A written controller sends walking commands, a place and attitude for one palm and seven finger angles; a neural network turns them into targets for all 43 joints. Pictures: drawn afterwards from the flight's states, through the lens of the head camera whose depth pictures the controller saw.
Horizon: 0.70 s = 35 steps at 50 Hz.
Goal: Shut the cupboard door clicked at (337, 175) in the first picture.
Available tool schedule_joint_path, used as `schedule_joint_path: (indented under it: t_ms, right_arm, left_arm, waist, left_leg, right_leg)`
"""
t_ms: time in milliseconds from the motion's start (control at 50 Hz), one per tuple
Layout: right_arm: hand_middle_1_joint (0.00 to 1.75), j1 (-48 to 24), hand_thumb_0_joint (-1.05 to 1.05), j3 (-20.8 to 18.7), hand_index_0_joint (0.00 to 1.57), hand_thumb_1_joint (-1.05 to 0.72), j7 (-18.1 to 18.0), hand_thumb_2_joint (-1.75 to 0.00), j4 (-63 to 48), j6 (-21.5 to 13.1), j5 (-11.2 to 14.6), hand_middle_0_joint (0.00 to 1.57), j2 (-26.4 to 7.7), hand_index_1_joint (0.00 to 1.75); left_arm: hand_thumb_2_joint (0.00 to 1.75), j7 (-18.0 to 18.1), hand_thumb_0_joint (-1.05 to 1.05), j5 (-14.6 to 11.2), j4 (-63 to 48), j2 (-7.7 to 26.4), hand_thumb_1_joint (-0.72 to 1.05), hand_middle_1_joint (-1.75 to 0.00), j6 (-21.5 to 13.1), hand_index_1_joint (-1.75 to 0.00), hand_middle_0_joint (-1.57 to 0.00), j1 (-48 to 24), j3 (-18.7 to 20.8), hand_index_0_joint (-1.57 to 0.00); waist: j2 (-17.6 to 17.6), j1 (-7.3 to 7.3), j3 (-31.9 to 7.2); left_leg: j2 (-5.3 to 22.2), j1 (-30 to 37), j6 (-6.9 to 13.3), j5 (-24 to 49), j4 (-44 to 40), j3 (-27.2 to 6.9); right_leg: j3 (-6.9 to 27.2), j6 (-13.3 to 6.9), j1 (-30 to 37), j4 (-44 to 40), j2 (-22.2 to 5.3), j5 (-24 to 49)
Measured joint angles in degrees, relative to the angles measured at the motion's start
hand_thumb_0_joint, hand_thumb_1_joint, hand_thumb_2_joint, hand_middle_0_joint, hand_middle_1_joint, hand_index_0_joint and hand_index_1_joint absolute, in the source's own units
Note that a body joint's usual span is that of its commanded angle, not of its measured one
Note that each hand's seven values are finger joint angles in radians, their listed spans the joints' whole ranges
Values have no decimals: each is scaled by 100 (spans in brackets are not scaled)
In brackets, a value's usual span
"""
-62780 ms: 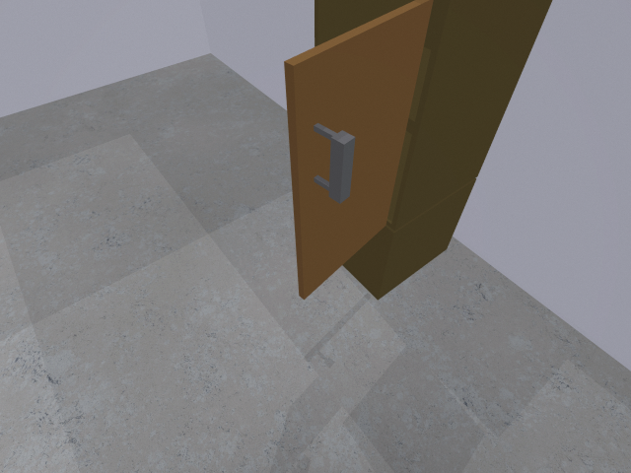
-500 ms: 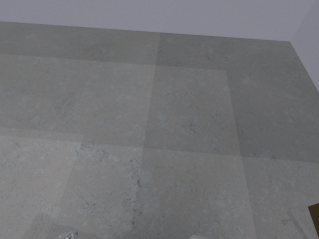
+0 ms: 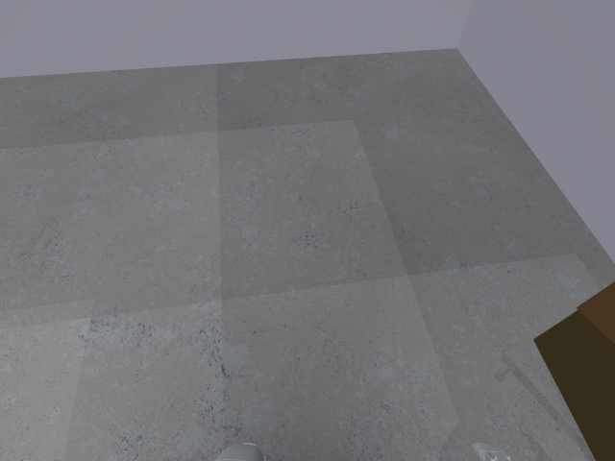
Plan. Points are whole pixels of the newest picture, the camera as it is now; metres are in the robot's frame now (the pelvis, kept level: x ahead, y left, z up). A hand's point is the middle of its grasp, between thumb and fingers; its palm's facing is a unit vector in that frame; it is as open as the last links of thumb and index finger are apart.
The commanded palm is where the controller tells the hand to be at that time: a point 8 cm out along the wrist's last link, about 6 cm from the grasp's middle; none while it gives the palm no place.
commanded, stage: turn to face it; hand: left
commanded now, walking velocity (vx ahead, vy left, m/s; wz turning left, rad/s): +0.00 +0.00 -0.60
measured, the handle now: out of the picture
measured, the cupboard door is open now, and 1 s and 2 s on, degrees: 22 22 22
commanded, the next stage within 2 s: take the last steps up to it in 1.42 s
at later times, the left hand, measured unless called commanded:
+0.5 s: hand (225, 411) +0.20 +0.15 -0.16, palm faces -0.33 -0.90 -0.29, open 7.4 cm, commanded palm none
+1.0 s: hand (247, 381) +0.25 +0.12 -0.18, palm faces -0.53 -0.82 -0.20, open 7.4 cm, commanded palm none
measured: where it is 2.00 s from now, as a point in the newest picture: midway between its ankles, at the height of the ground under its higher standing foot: outside the picture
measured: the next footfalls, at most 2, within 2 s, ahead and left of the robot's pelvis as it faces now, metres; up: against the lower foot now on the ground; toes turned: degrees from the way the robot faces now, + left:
left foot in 0.06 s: +0.05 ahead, +0.14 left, +0.00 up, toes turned -1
right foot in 0.44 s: +0.01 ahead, -0.13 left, +0.00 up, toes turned -23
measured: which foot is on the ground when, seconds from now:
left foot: up 0.00-0.04, down 0.06-0.46, up 0.48-0.88, down 0.90-1.00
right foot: down 0.00-0.06, up 0.08-0.42, down 0.44-0.92, up 0.94-1.00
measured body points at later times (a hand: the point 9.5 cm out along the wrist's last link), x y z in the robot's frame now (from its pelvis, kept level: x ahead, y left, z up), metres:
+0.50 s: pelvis +0.02 -0.02 -0.02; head +0.06 -0.06 +0.43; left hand +0.21 +0.19 -0.14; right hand -0.02 -0.29 -0.17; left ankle +0.01 +0.14 -0.71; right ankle -0.02 -0.12 -0.74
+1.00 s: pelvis +0.08 -0.01 -0.01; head +0.13 -0.01 +0.44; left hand +0.28 +0.17 -0.17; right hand +0.03 -0.28 -0.12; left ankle +0.14 +0.07 -0.74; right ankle -0.04 -0.09 -0.69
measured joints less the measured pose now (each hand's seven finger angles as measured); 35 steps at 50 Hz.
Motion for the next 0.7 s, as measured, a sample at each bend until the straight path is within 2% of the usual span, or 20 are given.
schedule_joint_path:
  t_ms: [40, 60, 80, 120, 160, 200, 240, 280, 360, 420, 440, 460, 480, 520, 560, 620, 700]
  right_arm:
    - [30, -9, 0, 39, 20, -90, -15, -90, -59, -72, 19, 20, 44, 30]
    - [30, 22, 0, 65, 20, -90, -20, -90, -101, -128, 12, 20, 38, 30]
    - [30, 18, 0, 80, 20, -90, -34, -90, -97, -172, -12, 20, 88, 30]
    - [30, 38, 0, 162, 20, -90, -34, -90, -124, -175, -72, 20, 180, 30]
    - [30, 112, 0, 221, 20, -90, -44, -90, -151, -165, -110, 20, 244, 30]
    - [30, 195, 0, 245, 20, -90, -58, -90, -166, -156, -127, 20, 278, 30]
    - [30, 264, 0, 246, 21, -90, -59, -90, -152, -153, -129, 20, 287, 30]
    - [30, 327, 0, 228, 21, -90, -48, -90, -123, -154, -129, 20, 281, 30]
    - [30, 453, 0, 157, 21, -90, -3, -90, -37, -140, -137, 21, 205, 30]
    - [30, 550, 0, 81, 21, -90, 31, -90, 44, -109, -130, 21, 80, 30]
    - [30, 608, 0, 53, 21, -90, 47, -90, 62, -96, -112, 21, 28, 30]
    - [30, 649, 0, 18, 21, -90, 62, -90, 92, -73, -82, 21, -32, 30]
    - [30, 614, 0, -18, 21, -90, 60, -90, 149, -14, -63, 21, -115, 30]
    - [30, 530, 1, -53, 20, -90, 16, -90, 219, 115, -38, 20, -238, 30]
    - [30, 445, 1, -68, 20, -90, -1, -90, 245, 154, -33, 20, -277, 30]
    - [30, 317, 1, -62, 20, -91, 35, -90, 178, 132, -46, 20, -262, 30]
    - [30, 194, 1, -46, 20, -91, 61, -90, 65, 85, -52, 20, -197, 30]
  left_arm:
    - [90, 6, 1, -23, 30, 61, 91, -30, 45, -30, -21, 32, 32, -20]
    - [90, 8, 1, -46, 25, 82, 91, -30, 74, -30, -21, 65, 46, -20]
    - [90, 4, 1, -70, 48, 142, 91, -30, 105, -30, -21, 28, 70, -20]
    - [90, -12, 1, -60, 56, 258, 91, -30, 158, -30, -21, -40, 117, -20]
    - [90, -57, 1, -30, 43, 336, 91, -30, 180, -30, -20, -68, 165, -20]
    - [90, -105, 1, -25, 20, 388, 91, -30, 201, -30, -20, -111, 192, -20]
    - [90, -141, 1, -30, -22, 419, 91, -30, 215, -30, -20, -155, 203, -20]
    - [90, -164, 1, -35, -57, 435, 91, -30, 230, -30, -20, -206, 206, -20]
    - [90, -191, 1, -30, -99, 409, 91, -30, 242, -30, -20, -354, 182, -19]
    - [90, -206, 1, -28, -142, 355, 91, -30, 180, -30, -20, -454, 133, -19]
    - [90, -212, 1, -25, -176, 349, 91, -30, 130, -30, -20, -462, 105, -19]
    - [90, -200, 1, -10, -193, 335, 91, -30, 52, -30, -20, -475, 81, -19]
    - [90, -165, 1, -12, -184, 272, 91, -30, -22, -30, -20, -513, 58, -19]
    - [90, -94, 1, -34, -192, 158, 91, -30, -107, -30, -20, -513, -11, -20]
    - [90, -21, 0, -48, -199, 81, 91, -30, -105, -30, -20, -455, -38, -20]
    - [90, 16, 0, -54, -164, 33, 91, -30, -80, -30, -20, -345, -76, -20]
    - [90, 4, 0, -42, -97, -7, 91, -30, -70, -30, -21, -230, -107, -20]
  waist:
    - [-55, 6, -30]
    - [-20, -5, -80]
    - [-101, -13, -59]
    - [-224, 39, 32]
    - [-222, 59, 58]
    - [-157, 47, 81]
    - [-81, 33, 108]
    - [-17, 15, 131]
    - [120, -77, 167]
    - [254, -154, 170]
    - [287, -169, 144]
    - [331, -178, 117]
    - [431, -188, 147]
    - [509, -234, 185]
    - [463, -226, 182]
    - [347, -229, 137]
    - [248, -227, 67]
  left_leg:
    - [-60, 361, 44, 439, -816, 28]
    - [-12, 549, 127, 704, -1260, 19]
    - [-34, 552, 249, 743, -1258, 83]
    - [0, 630, 437, 619, -1175, 277]
    - [117, 772, 487, 586, -1293, 429]
    - [234, 905, 480, 629, -1450, 538]
    - [342, 1010, 457, 656, -1556, 659]
    - [438, 1089, 420, 636, -1593, 806]
    - [622, 1159, 313, 478, -1448, 1101]
    - [789, 1136, 178, 239, -1111, 1308]
    - [848, 1087, 117, 110, -901, 1362]
    - [918, 950, 95, -17, -554, 1347]
    - [920, 731, 82, -385, -2, 1113]
    - [663, 233, 82, -828, 1189, 582]
    - [478, -151, 55, -683, 1915, 373]
    - [372, -519, -21, -210, 2120, 226]
    - [312, -686, -88, 144, 1773, 59]
  right_leg:
    - [121, 77, -106, 203, 57, -108]
    - [152, 118, -202, 369, 137, -197]
    - [167, 148, -341, 711, 122, -544]
    - [-35, 234, -695, 1788, 60, -1260]
    - [-323, 348, -1007, 2762, -26, -1420]
    - [-534, 446, -1173, 3314, -157, -1345]
    - [-666, 506, -1214, 3430, -304, -1249]
    - [-749, 537, -1173, 3242, -441, -1171]
    - [-895, 509, -883, 2312, -602, -1061]
    - [-1039, 416, -503, 1365, -585, -737]
    - [-1080, 362, -302, 891, -566, -366]
    - [-1073, 251, -183, 661, -522, -443]
    - [-1050, 161, -235, 776, -450, -548]
    - [-969, 59, -247, 847, -407, -577]
    - [-826, 43, -144, 620, -387, -421]
    - [-614, 7, 8, 222, -333, -199]
    - [-407, -3, 134, -70, -223, -64]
